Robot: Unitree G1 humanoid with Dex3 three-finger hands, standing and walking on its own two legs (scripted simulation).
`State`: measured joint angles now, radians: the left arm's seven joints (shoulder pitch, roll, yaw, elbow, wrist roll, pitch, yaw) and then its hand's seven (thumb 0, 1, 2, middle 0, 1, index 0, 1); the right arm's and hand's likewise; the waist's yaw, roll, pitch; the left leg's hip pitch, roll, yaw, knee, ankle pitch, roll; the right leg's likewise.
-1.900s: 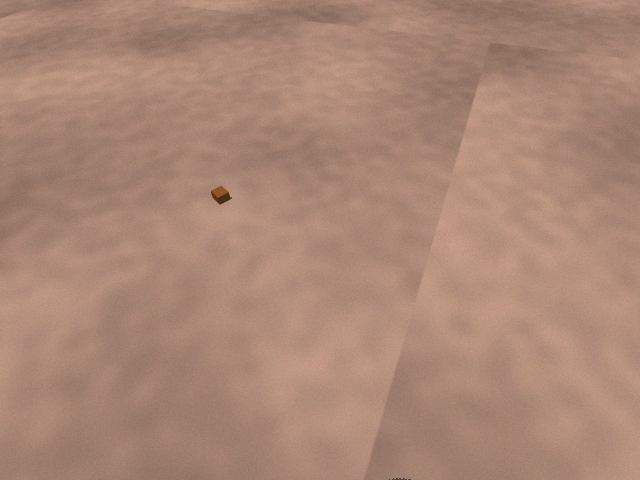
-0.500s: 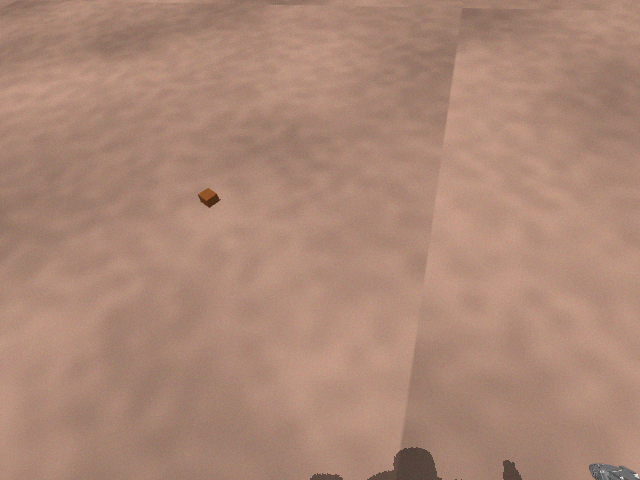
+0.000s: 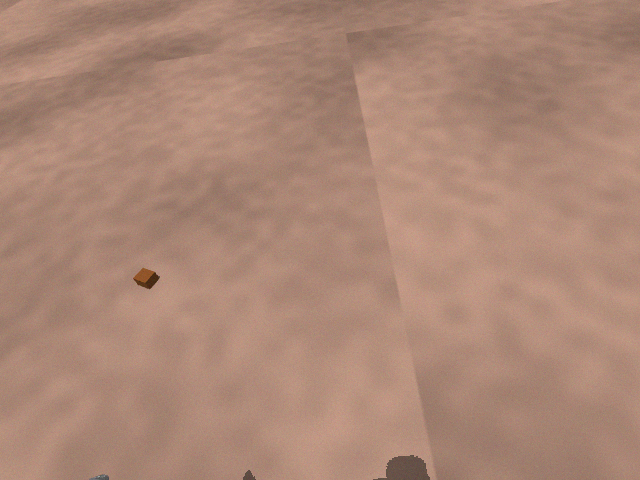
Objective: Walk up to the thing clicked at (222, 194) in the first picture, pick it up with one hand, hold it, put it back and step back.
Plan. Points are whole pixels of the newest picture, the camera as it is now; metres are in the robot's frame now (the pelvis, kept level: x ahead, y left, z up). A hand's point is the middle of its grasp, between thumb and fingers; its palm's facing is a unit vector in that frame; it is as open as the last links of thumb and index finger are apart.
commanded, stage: walk up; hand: left
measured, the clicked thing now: (146, 278) +1.12 +0.76 -0.73
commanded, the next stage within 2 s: none
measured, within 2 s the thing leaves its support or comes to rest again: neither
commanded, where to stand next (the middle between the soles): +0.67 +0.73 m, yaw -28 degrees
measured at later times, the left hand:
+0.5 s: hand (13, 455) +0.27 +0.51 -0.14, palm faces -0.21 -0.83 -0.51, open 7.4 cm
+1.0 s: hand out of the picture +0.45 +0.62 -0.10, palm faces -0.20 -0.79 -0.58, open 7.4 cm
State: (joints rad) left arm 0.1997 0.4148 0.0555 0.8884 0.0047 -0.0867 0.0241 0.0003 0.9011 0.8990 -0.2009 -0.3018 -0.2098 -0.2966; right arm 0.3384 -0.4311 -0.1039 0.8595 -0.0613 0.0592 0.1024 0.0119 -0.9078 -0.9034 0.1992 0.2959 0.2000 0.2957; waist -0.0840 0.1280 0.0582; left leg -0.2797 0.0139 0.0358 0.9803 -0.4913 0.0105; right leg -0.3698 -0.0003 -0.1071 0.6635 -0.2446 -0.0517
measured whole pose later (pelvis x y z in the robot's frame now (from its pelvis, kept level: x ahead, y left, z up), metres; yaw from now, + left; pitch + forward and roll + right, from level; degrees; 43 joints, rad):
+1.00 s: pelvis +0.30 +0.34 +0.00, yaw -16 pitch -3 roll -1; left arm 0.31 0.41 0.05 0.86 0.02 -0.09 0.08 0.00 0.90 0.90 -0.21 -0.30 -0.21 -0.30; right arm 0.27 -0.46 -0.11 0.74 -0.06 0.10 0.10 0.01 -0.91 -0.90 0.20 0.30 0.20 0.30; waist -0.02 0.14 0.07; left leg -0.55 0.14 -0.11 1.19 -0.37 -0.02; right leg -0.36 -0.07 -0.05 0.69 -0.28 0.00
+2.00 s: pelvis +0.55 +0.73 -0.03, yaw -24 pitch -2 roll -2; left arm 0.29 0.52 0.09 0.95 0.01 -0.03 0.13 0.01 0.90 0.90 -0.20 -0.30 -0.21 -0.30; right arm 0.26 -0.46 -0.11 0.72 -0.07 0.09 0.08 0.00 -0.91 -0.90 0.20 0.30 0.20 0.30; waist -0.03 0.07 0.11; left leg -0.46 0.09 0.00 1.01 -0.52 -0.02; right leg -0.60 -0.06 0.09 1.21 -0.54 -0.05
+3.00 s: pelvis +0.60 +0.79 +0.03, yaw -30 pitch -3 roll +1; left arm 0.08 0.33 0.00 1.16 0.00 0.01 -0.03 0.00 0.90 0.90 -0.20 -0.30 -0.21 -0.30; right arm 0.06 -0.36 0.00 1.11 -0.01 -0.03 0.00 0.01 -0.91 -0.90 0.20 0.30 0.20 0.30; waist 0.00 0.01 0.07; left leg -0.11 0.03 0.10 0.37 -0.21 -0.01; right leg -0.18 0.01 0.01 0.41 -0.19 -0.02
